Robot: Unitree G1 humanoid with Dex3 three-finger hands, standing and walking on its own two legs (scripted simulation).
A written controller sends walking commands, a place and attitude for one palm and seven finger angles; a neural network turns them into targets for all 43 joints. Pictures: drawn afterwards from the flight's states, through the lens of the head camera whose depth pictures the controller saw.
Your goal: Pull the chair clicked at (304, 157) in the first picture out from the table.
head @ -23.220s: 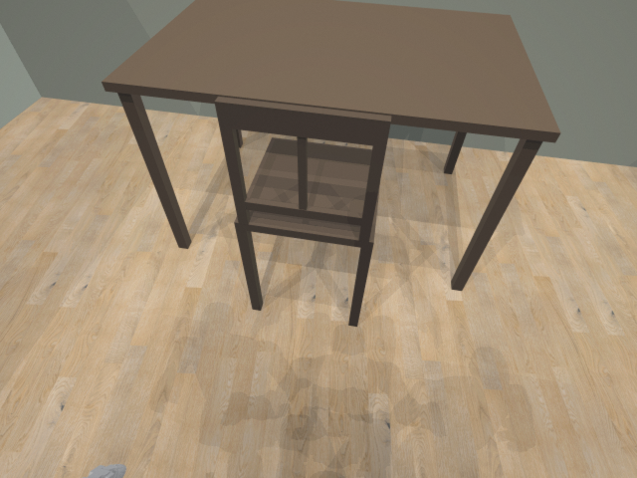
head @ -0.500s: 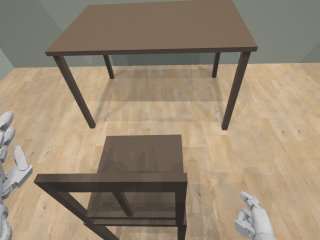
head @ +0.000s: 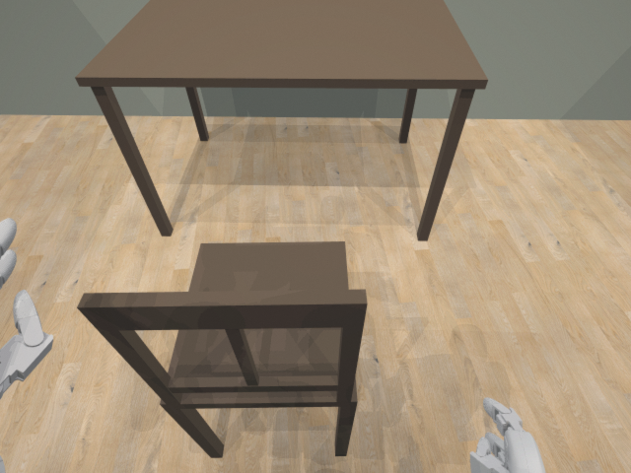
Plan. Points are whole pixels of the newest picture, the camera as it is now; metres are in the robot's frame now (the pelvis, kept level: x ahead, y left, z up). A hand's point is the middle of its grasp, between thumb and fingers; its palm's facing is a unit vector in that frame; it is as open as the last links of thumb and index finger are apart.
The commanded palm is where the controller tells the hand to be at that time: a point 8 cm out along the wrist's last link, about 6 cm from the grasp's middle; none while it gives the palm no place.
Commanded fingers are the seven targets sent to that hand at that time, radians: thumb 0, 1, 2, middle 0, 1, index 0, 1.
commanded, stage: step back with the hand held close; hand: left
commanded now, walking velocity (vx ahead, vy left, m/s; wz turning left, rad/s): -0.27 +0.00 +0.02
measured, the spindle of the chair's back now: (244, 355) +0.31 +0.14 -0.11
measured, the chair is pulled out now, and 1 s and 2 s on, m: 0.61 0.61 0.61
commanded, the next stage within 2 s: stop stepping back and stand still in 1.58 s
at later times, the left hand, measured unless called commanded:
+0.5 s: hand (12, 368) +0.17 +0.27 +0.17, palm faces +0.48 -0.74 -0.46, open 7.4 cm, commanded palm +0.10 +0.31 +0.18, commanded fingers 0.00 0.90 0.90 -0.20 -0.30 -0.20 -0.30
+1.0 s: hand out of the picture +0.17 +0.28 +0.17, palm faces +0.46 -0.74 -0.48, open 7.4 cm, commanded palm +0.10 +0.32 +0.18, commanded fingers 0.00 0.90 0.90 -0.20 -0.30 -0.20 -0.30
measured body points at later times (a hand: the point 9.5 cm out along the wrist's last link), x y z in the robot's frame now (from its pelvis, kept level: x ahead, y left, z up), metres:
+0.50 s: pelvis -0.03 +0.00 -0.01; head -0.01 +0.01 +0.44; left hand +0.14 +0.31 +0.19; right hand +0.14 -0.23 -0.09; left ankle +0.04 +0.13 -0.73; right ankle +0.07 -0.13 -0.73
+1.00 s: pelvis -0.03 +0.01 -0.01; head +0.00 +0.03 +0.43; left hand +0.14 +0.31 +0.20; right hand +0.14 -0.23 -0.09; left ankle +0.04 +0.13 -0.73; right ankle +0.05 -0.13 -0.73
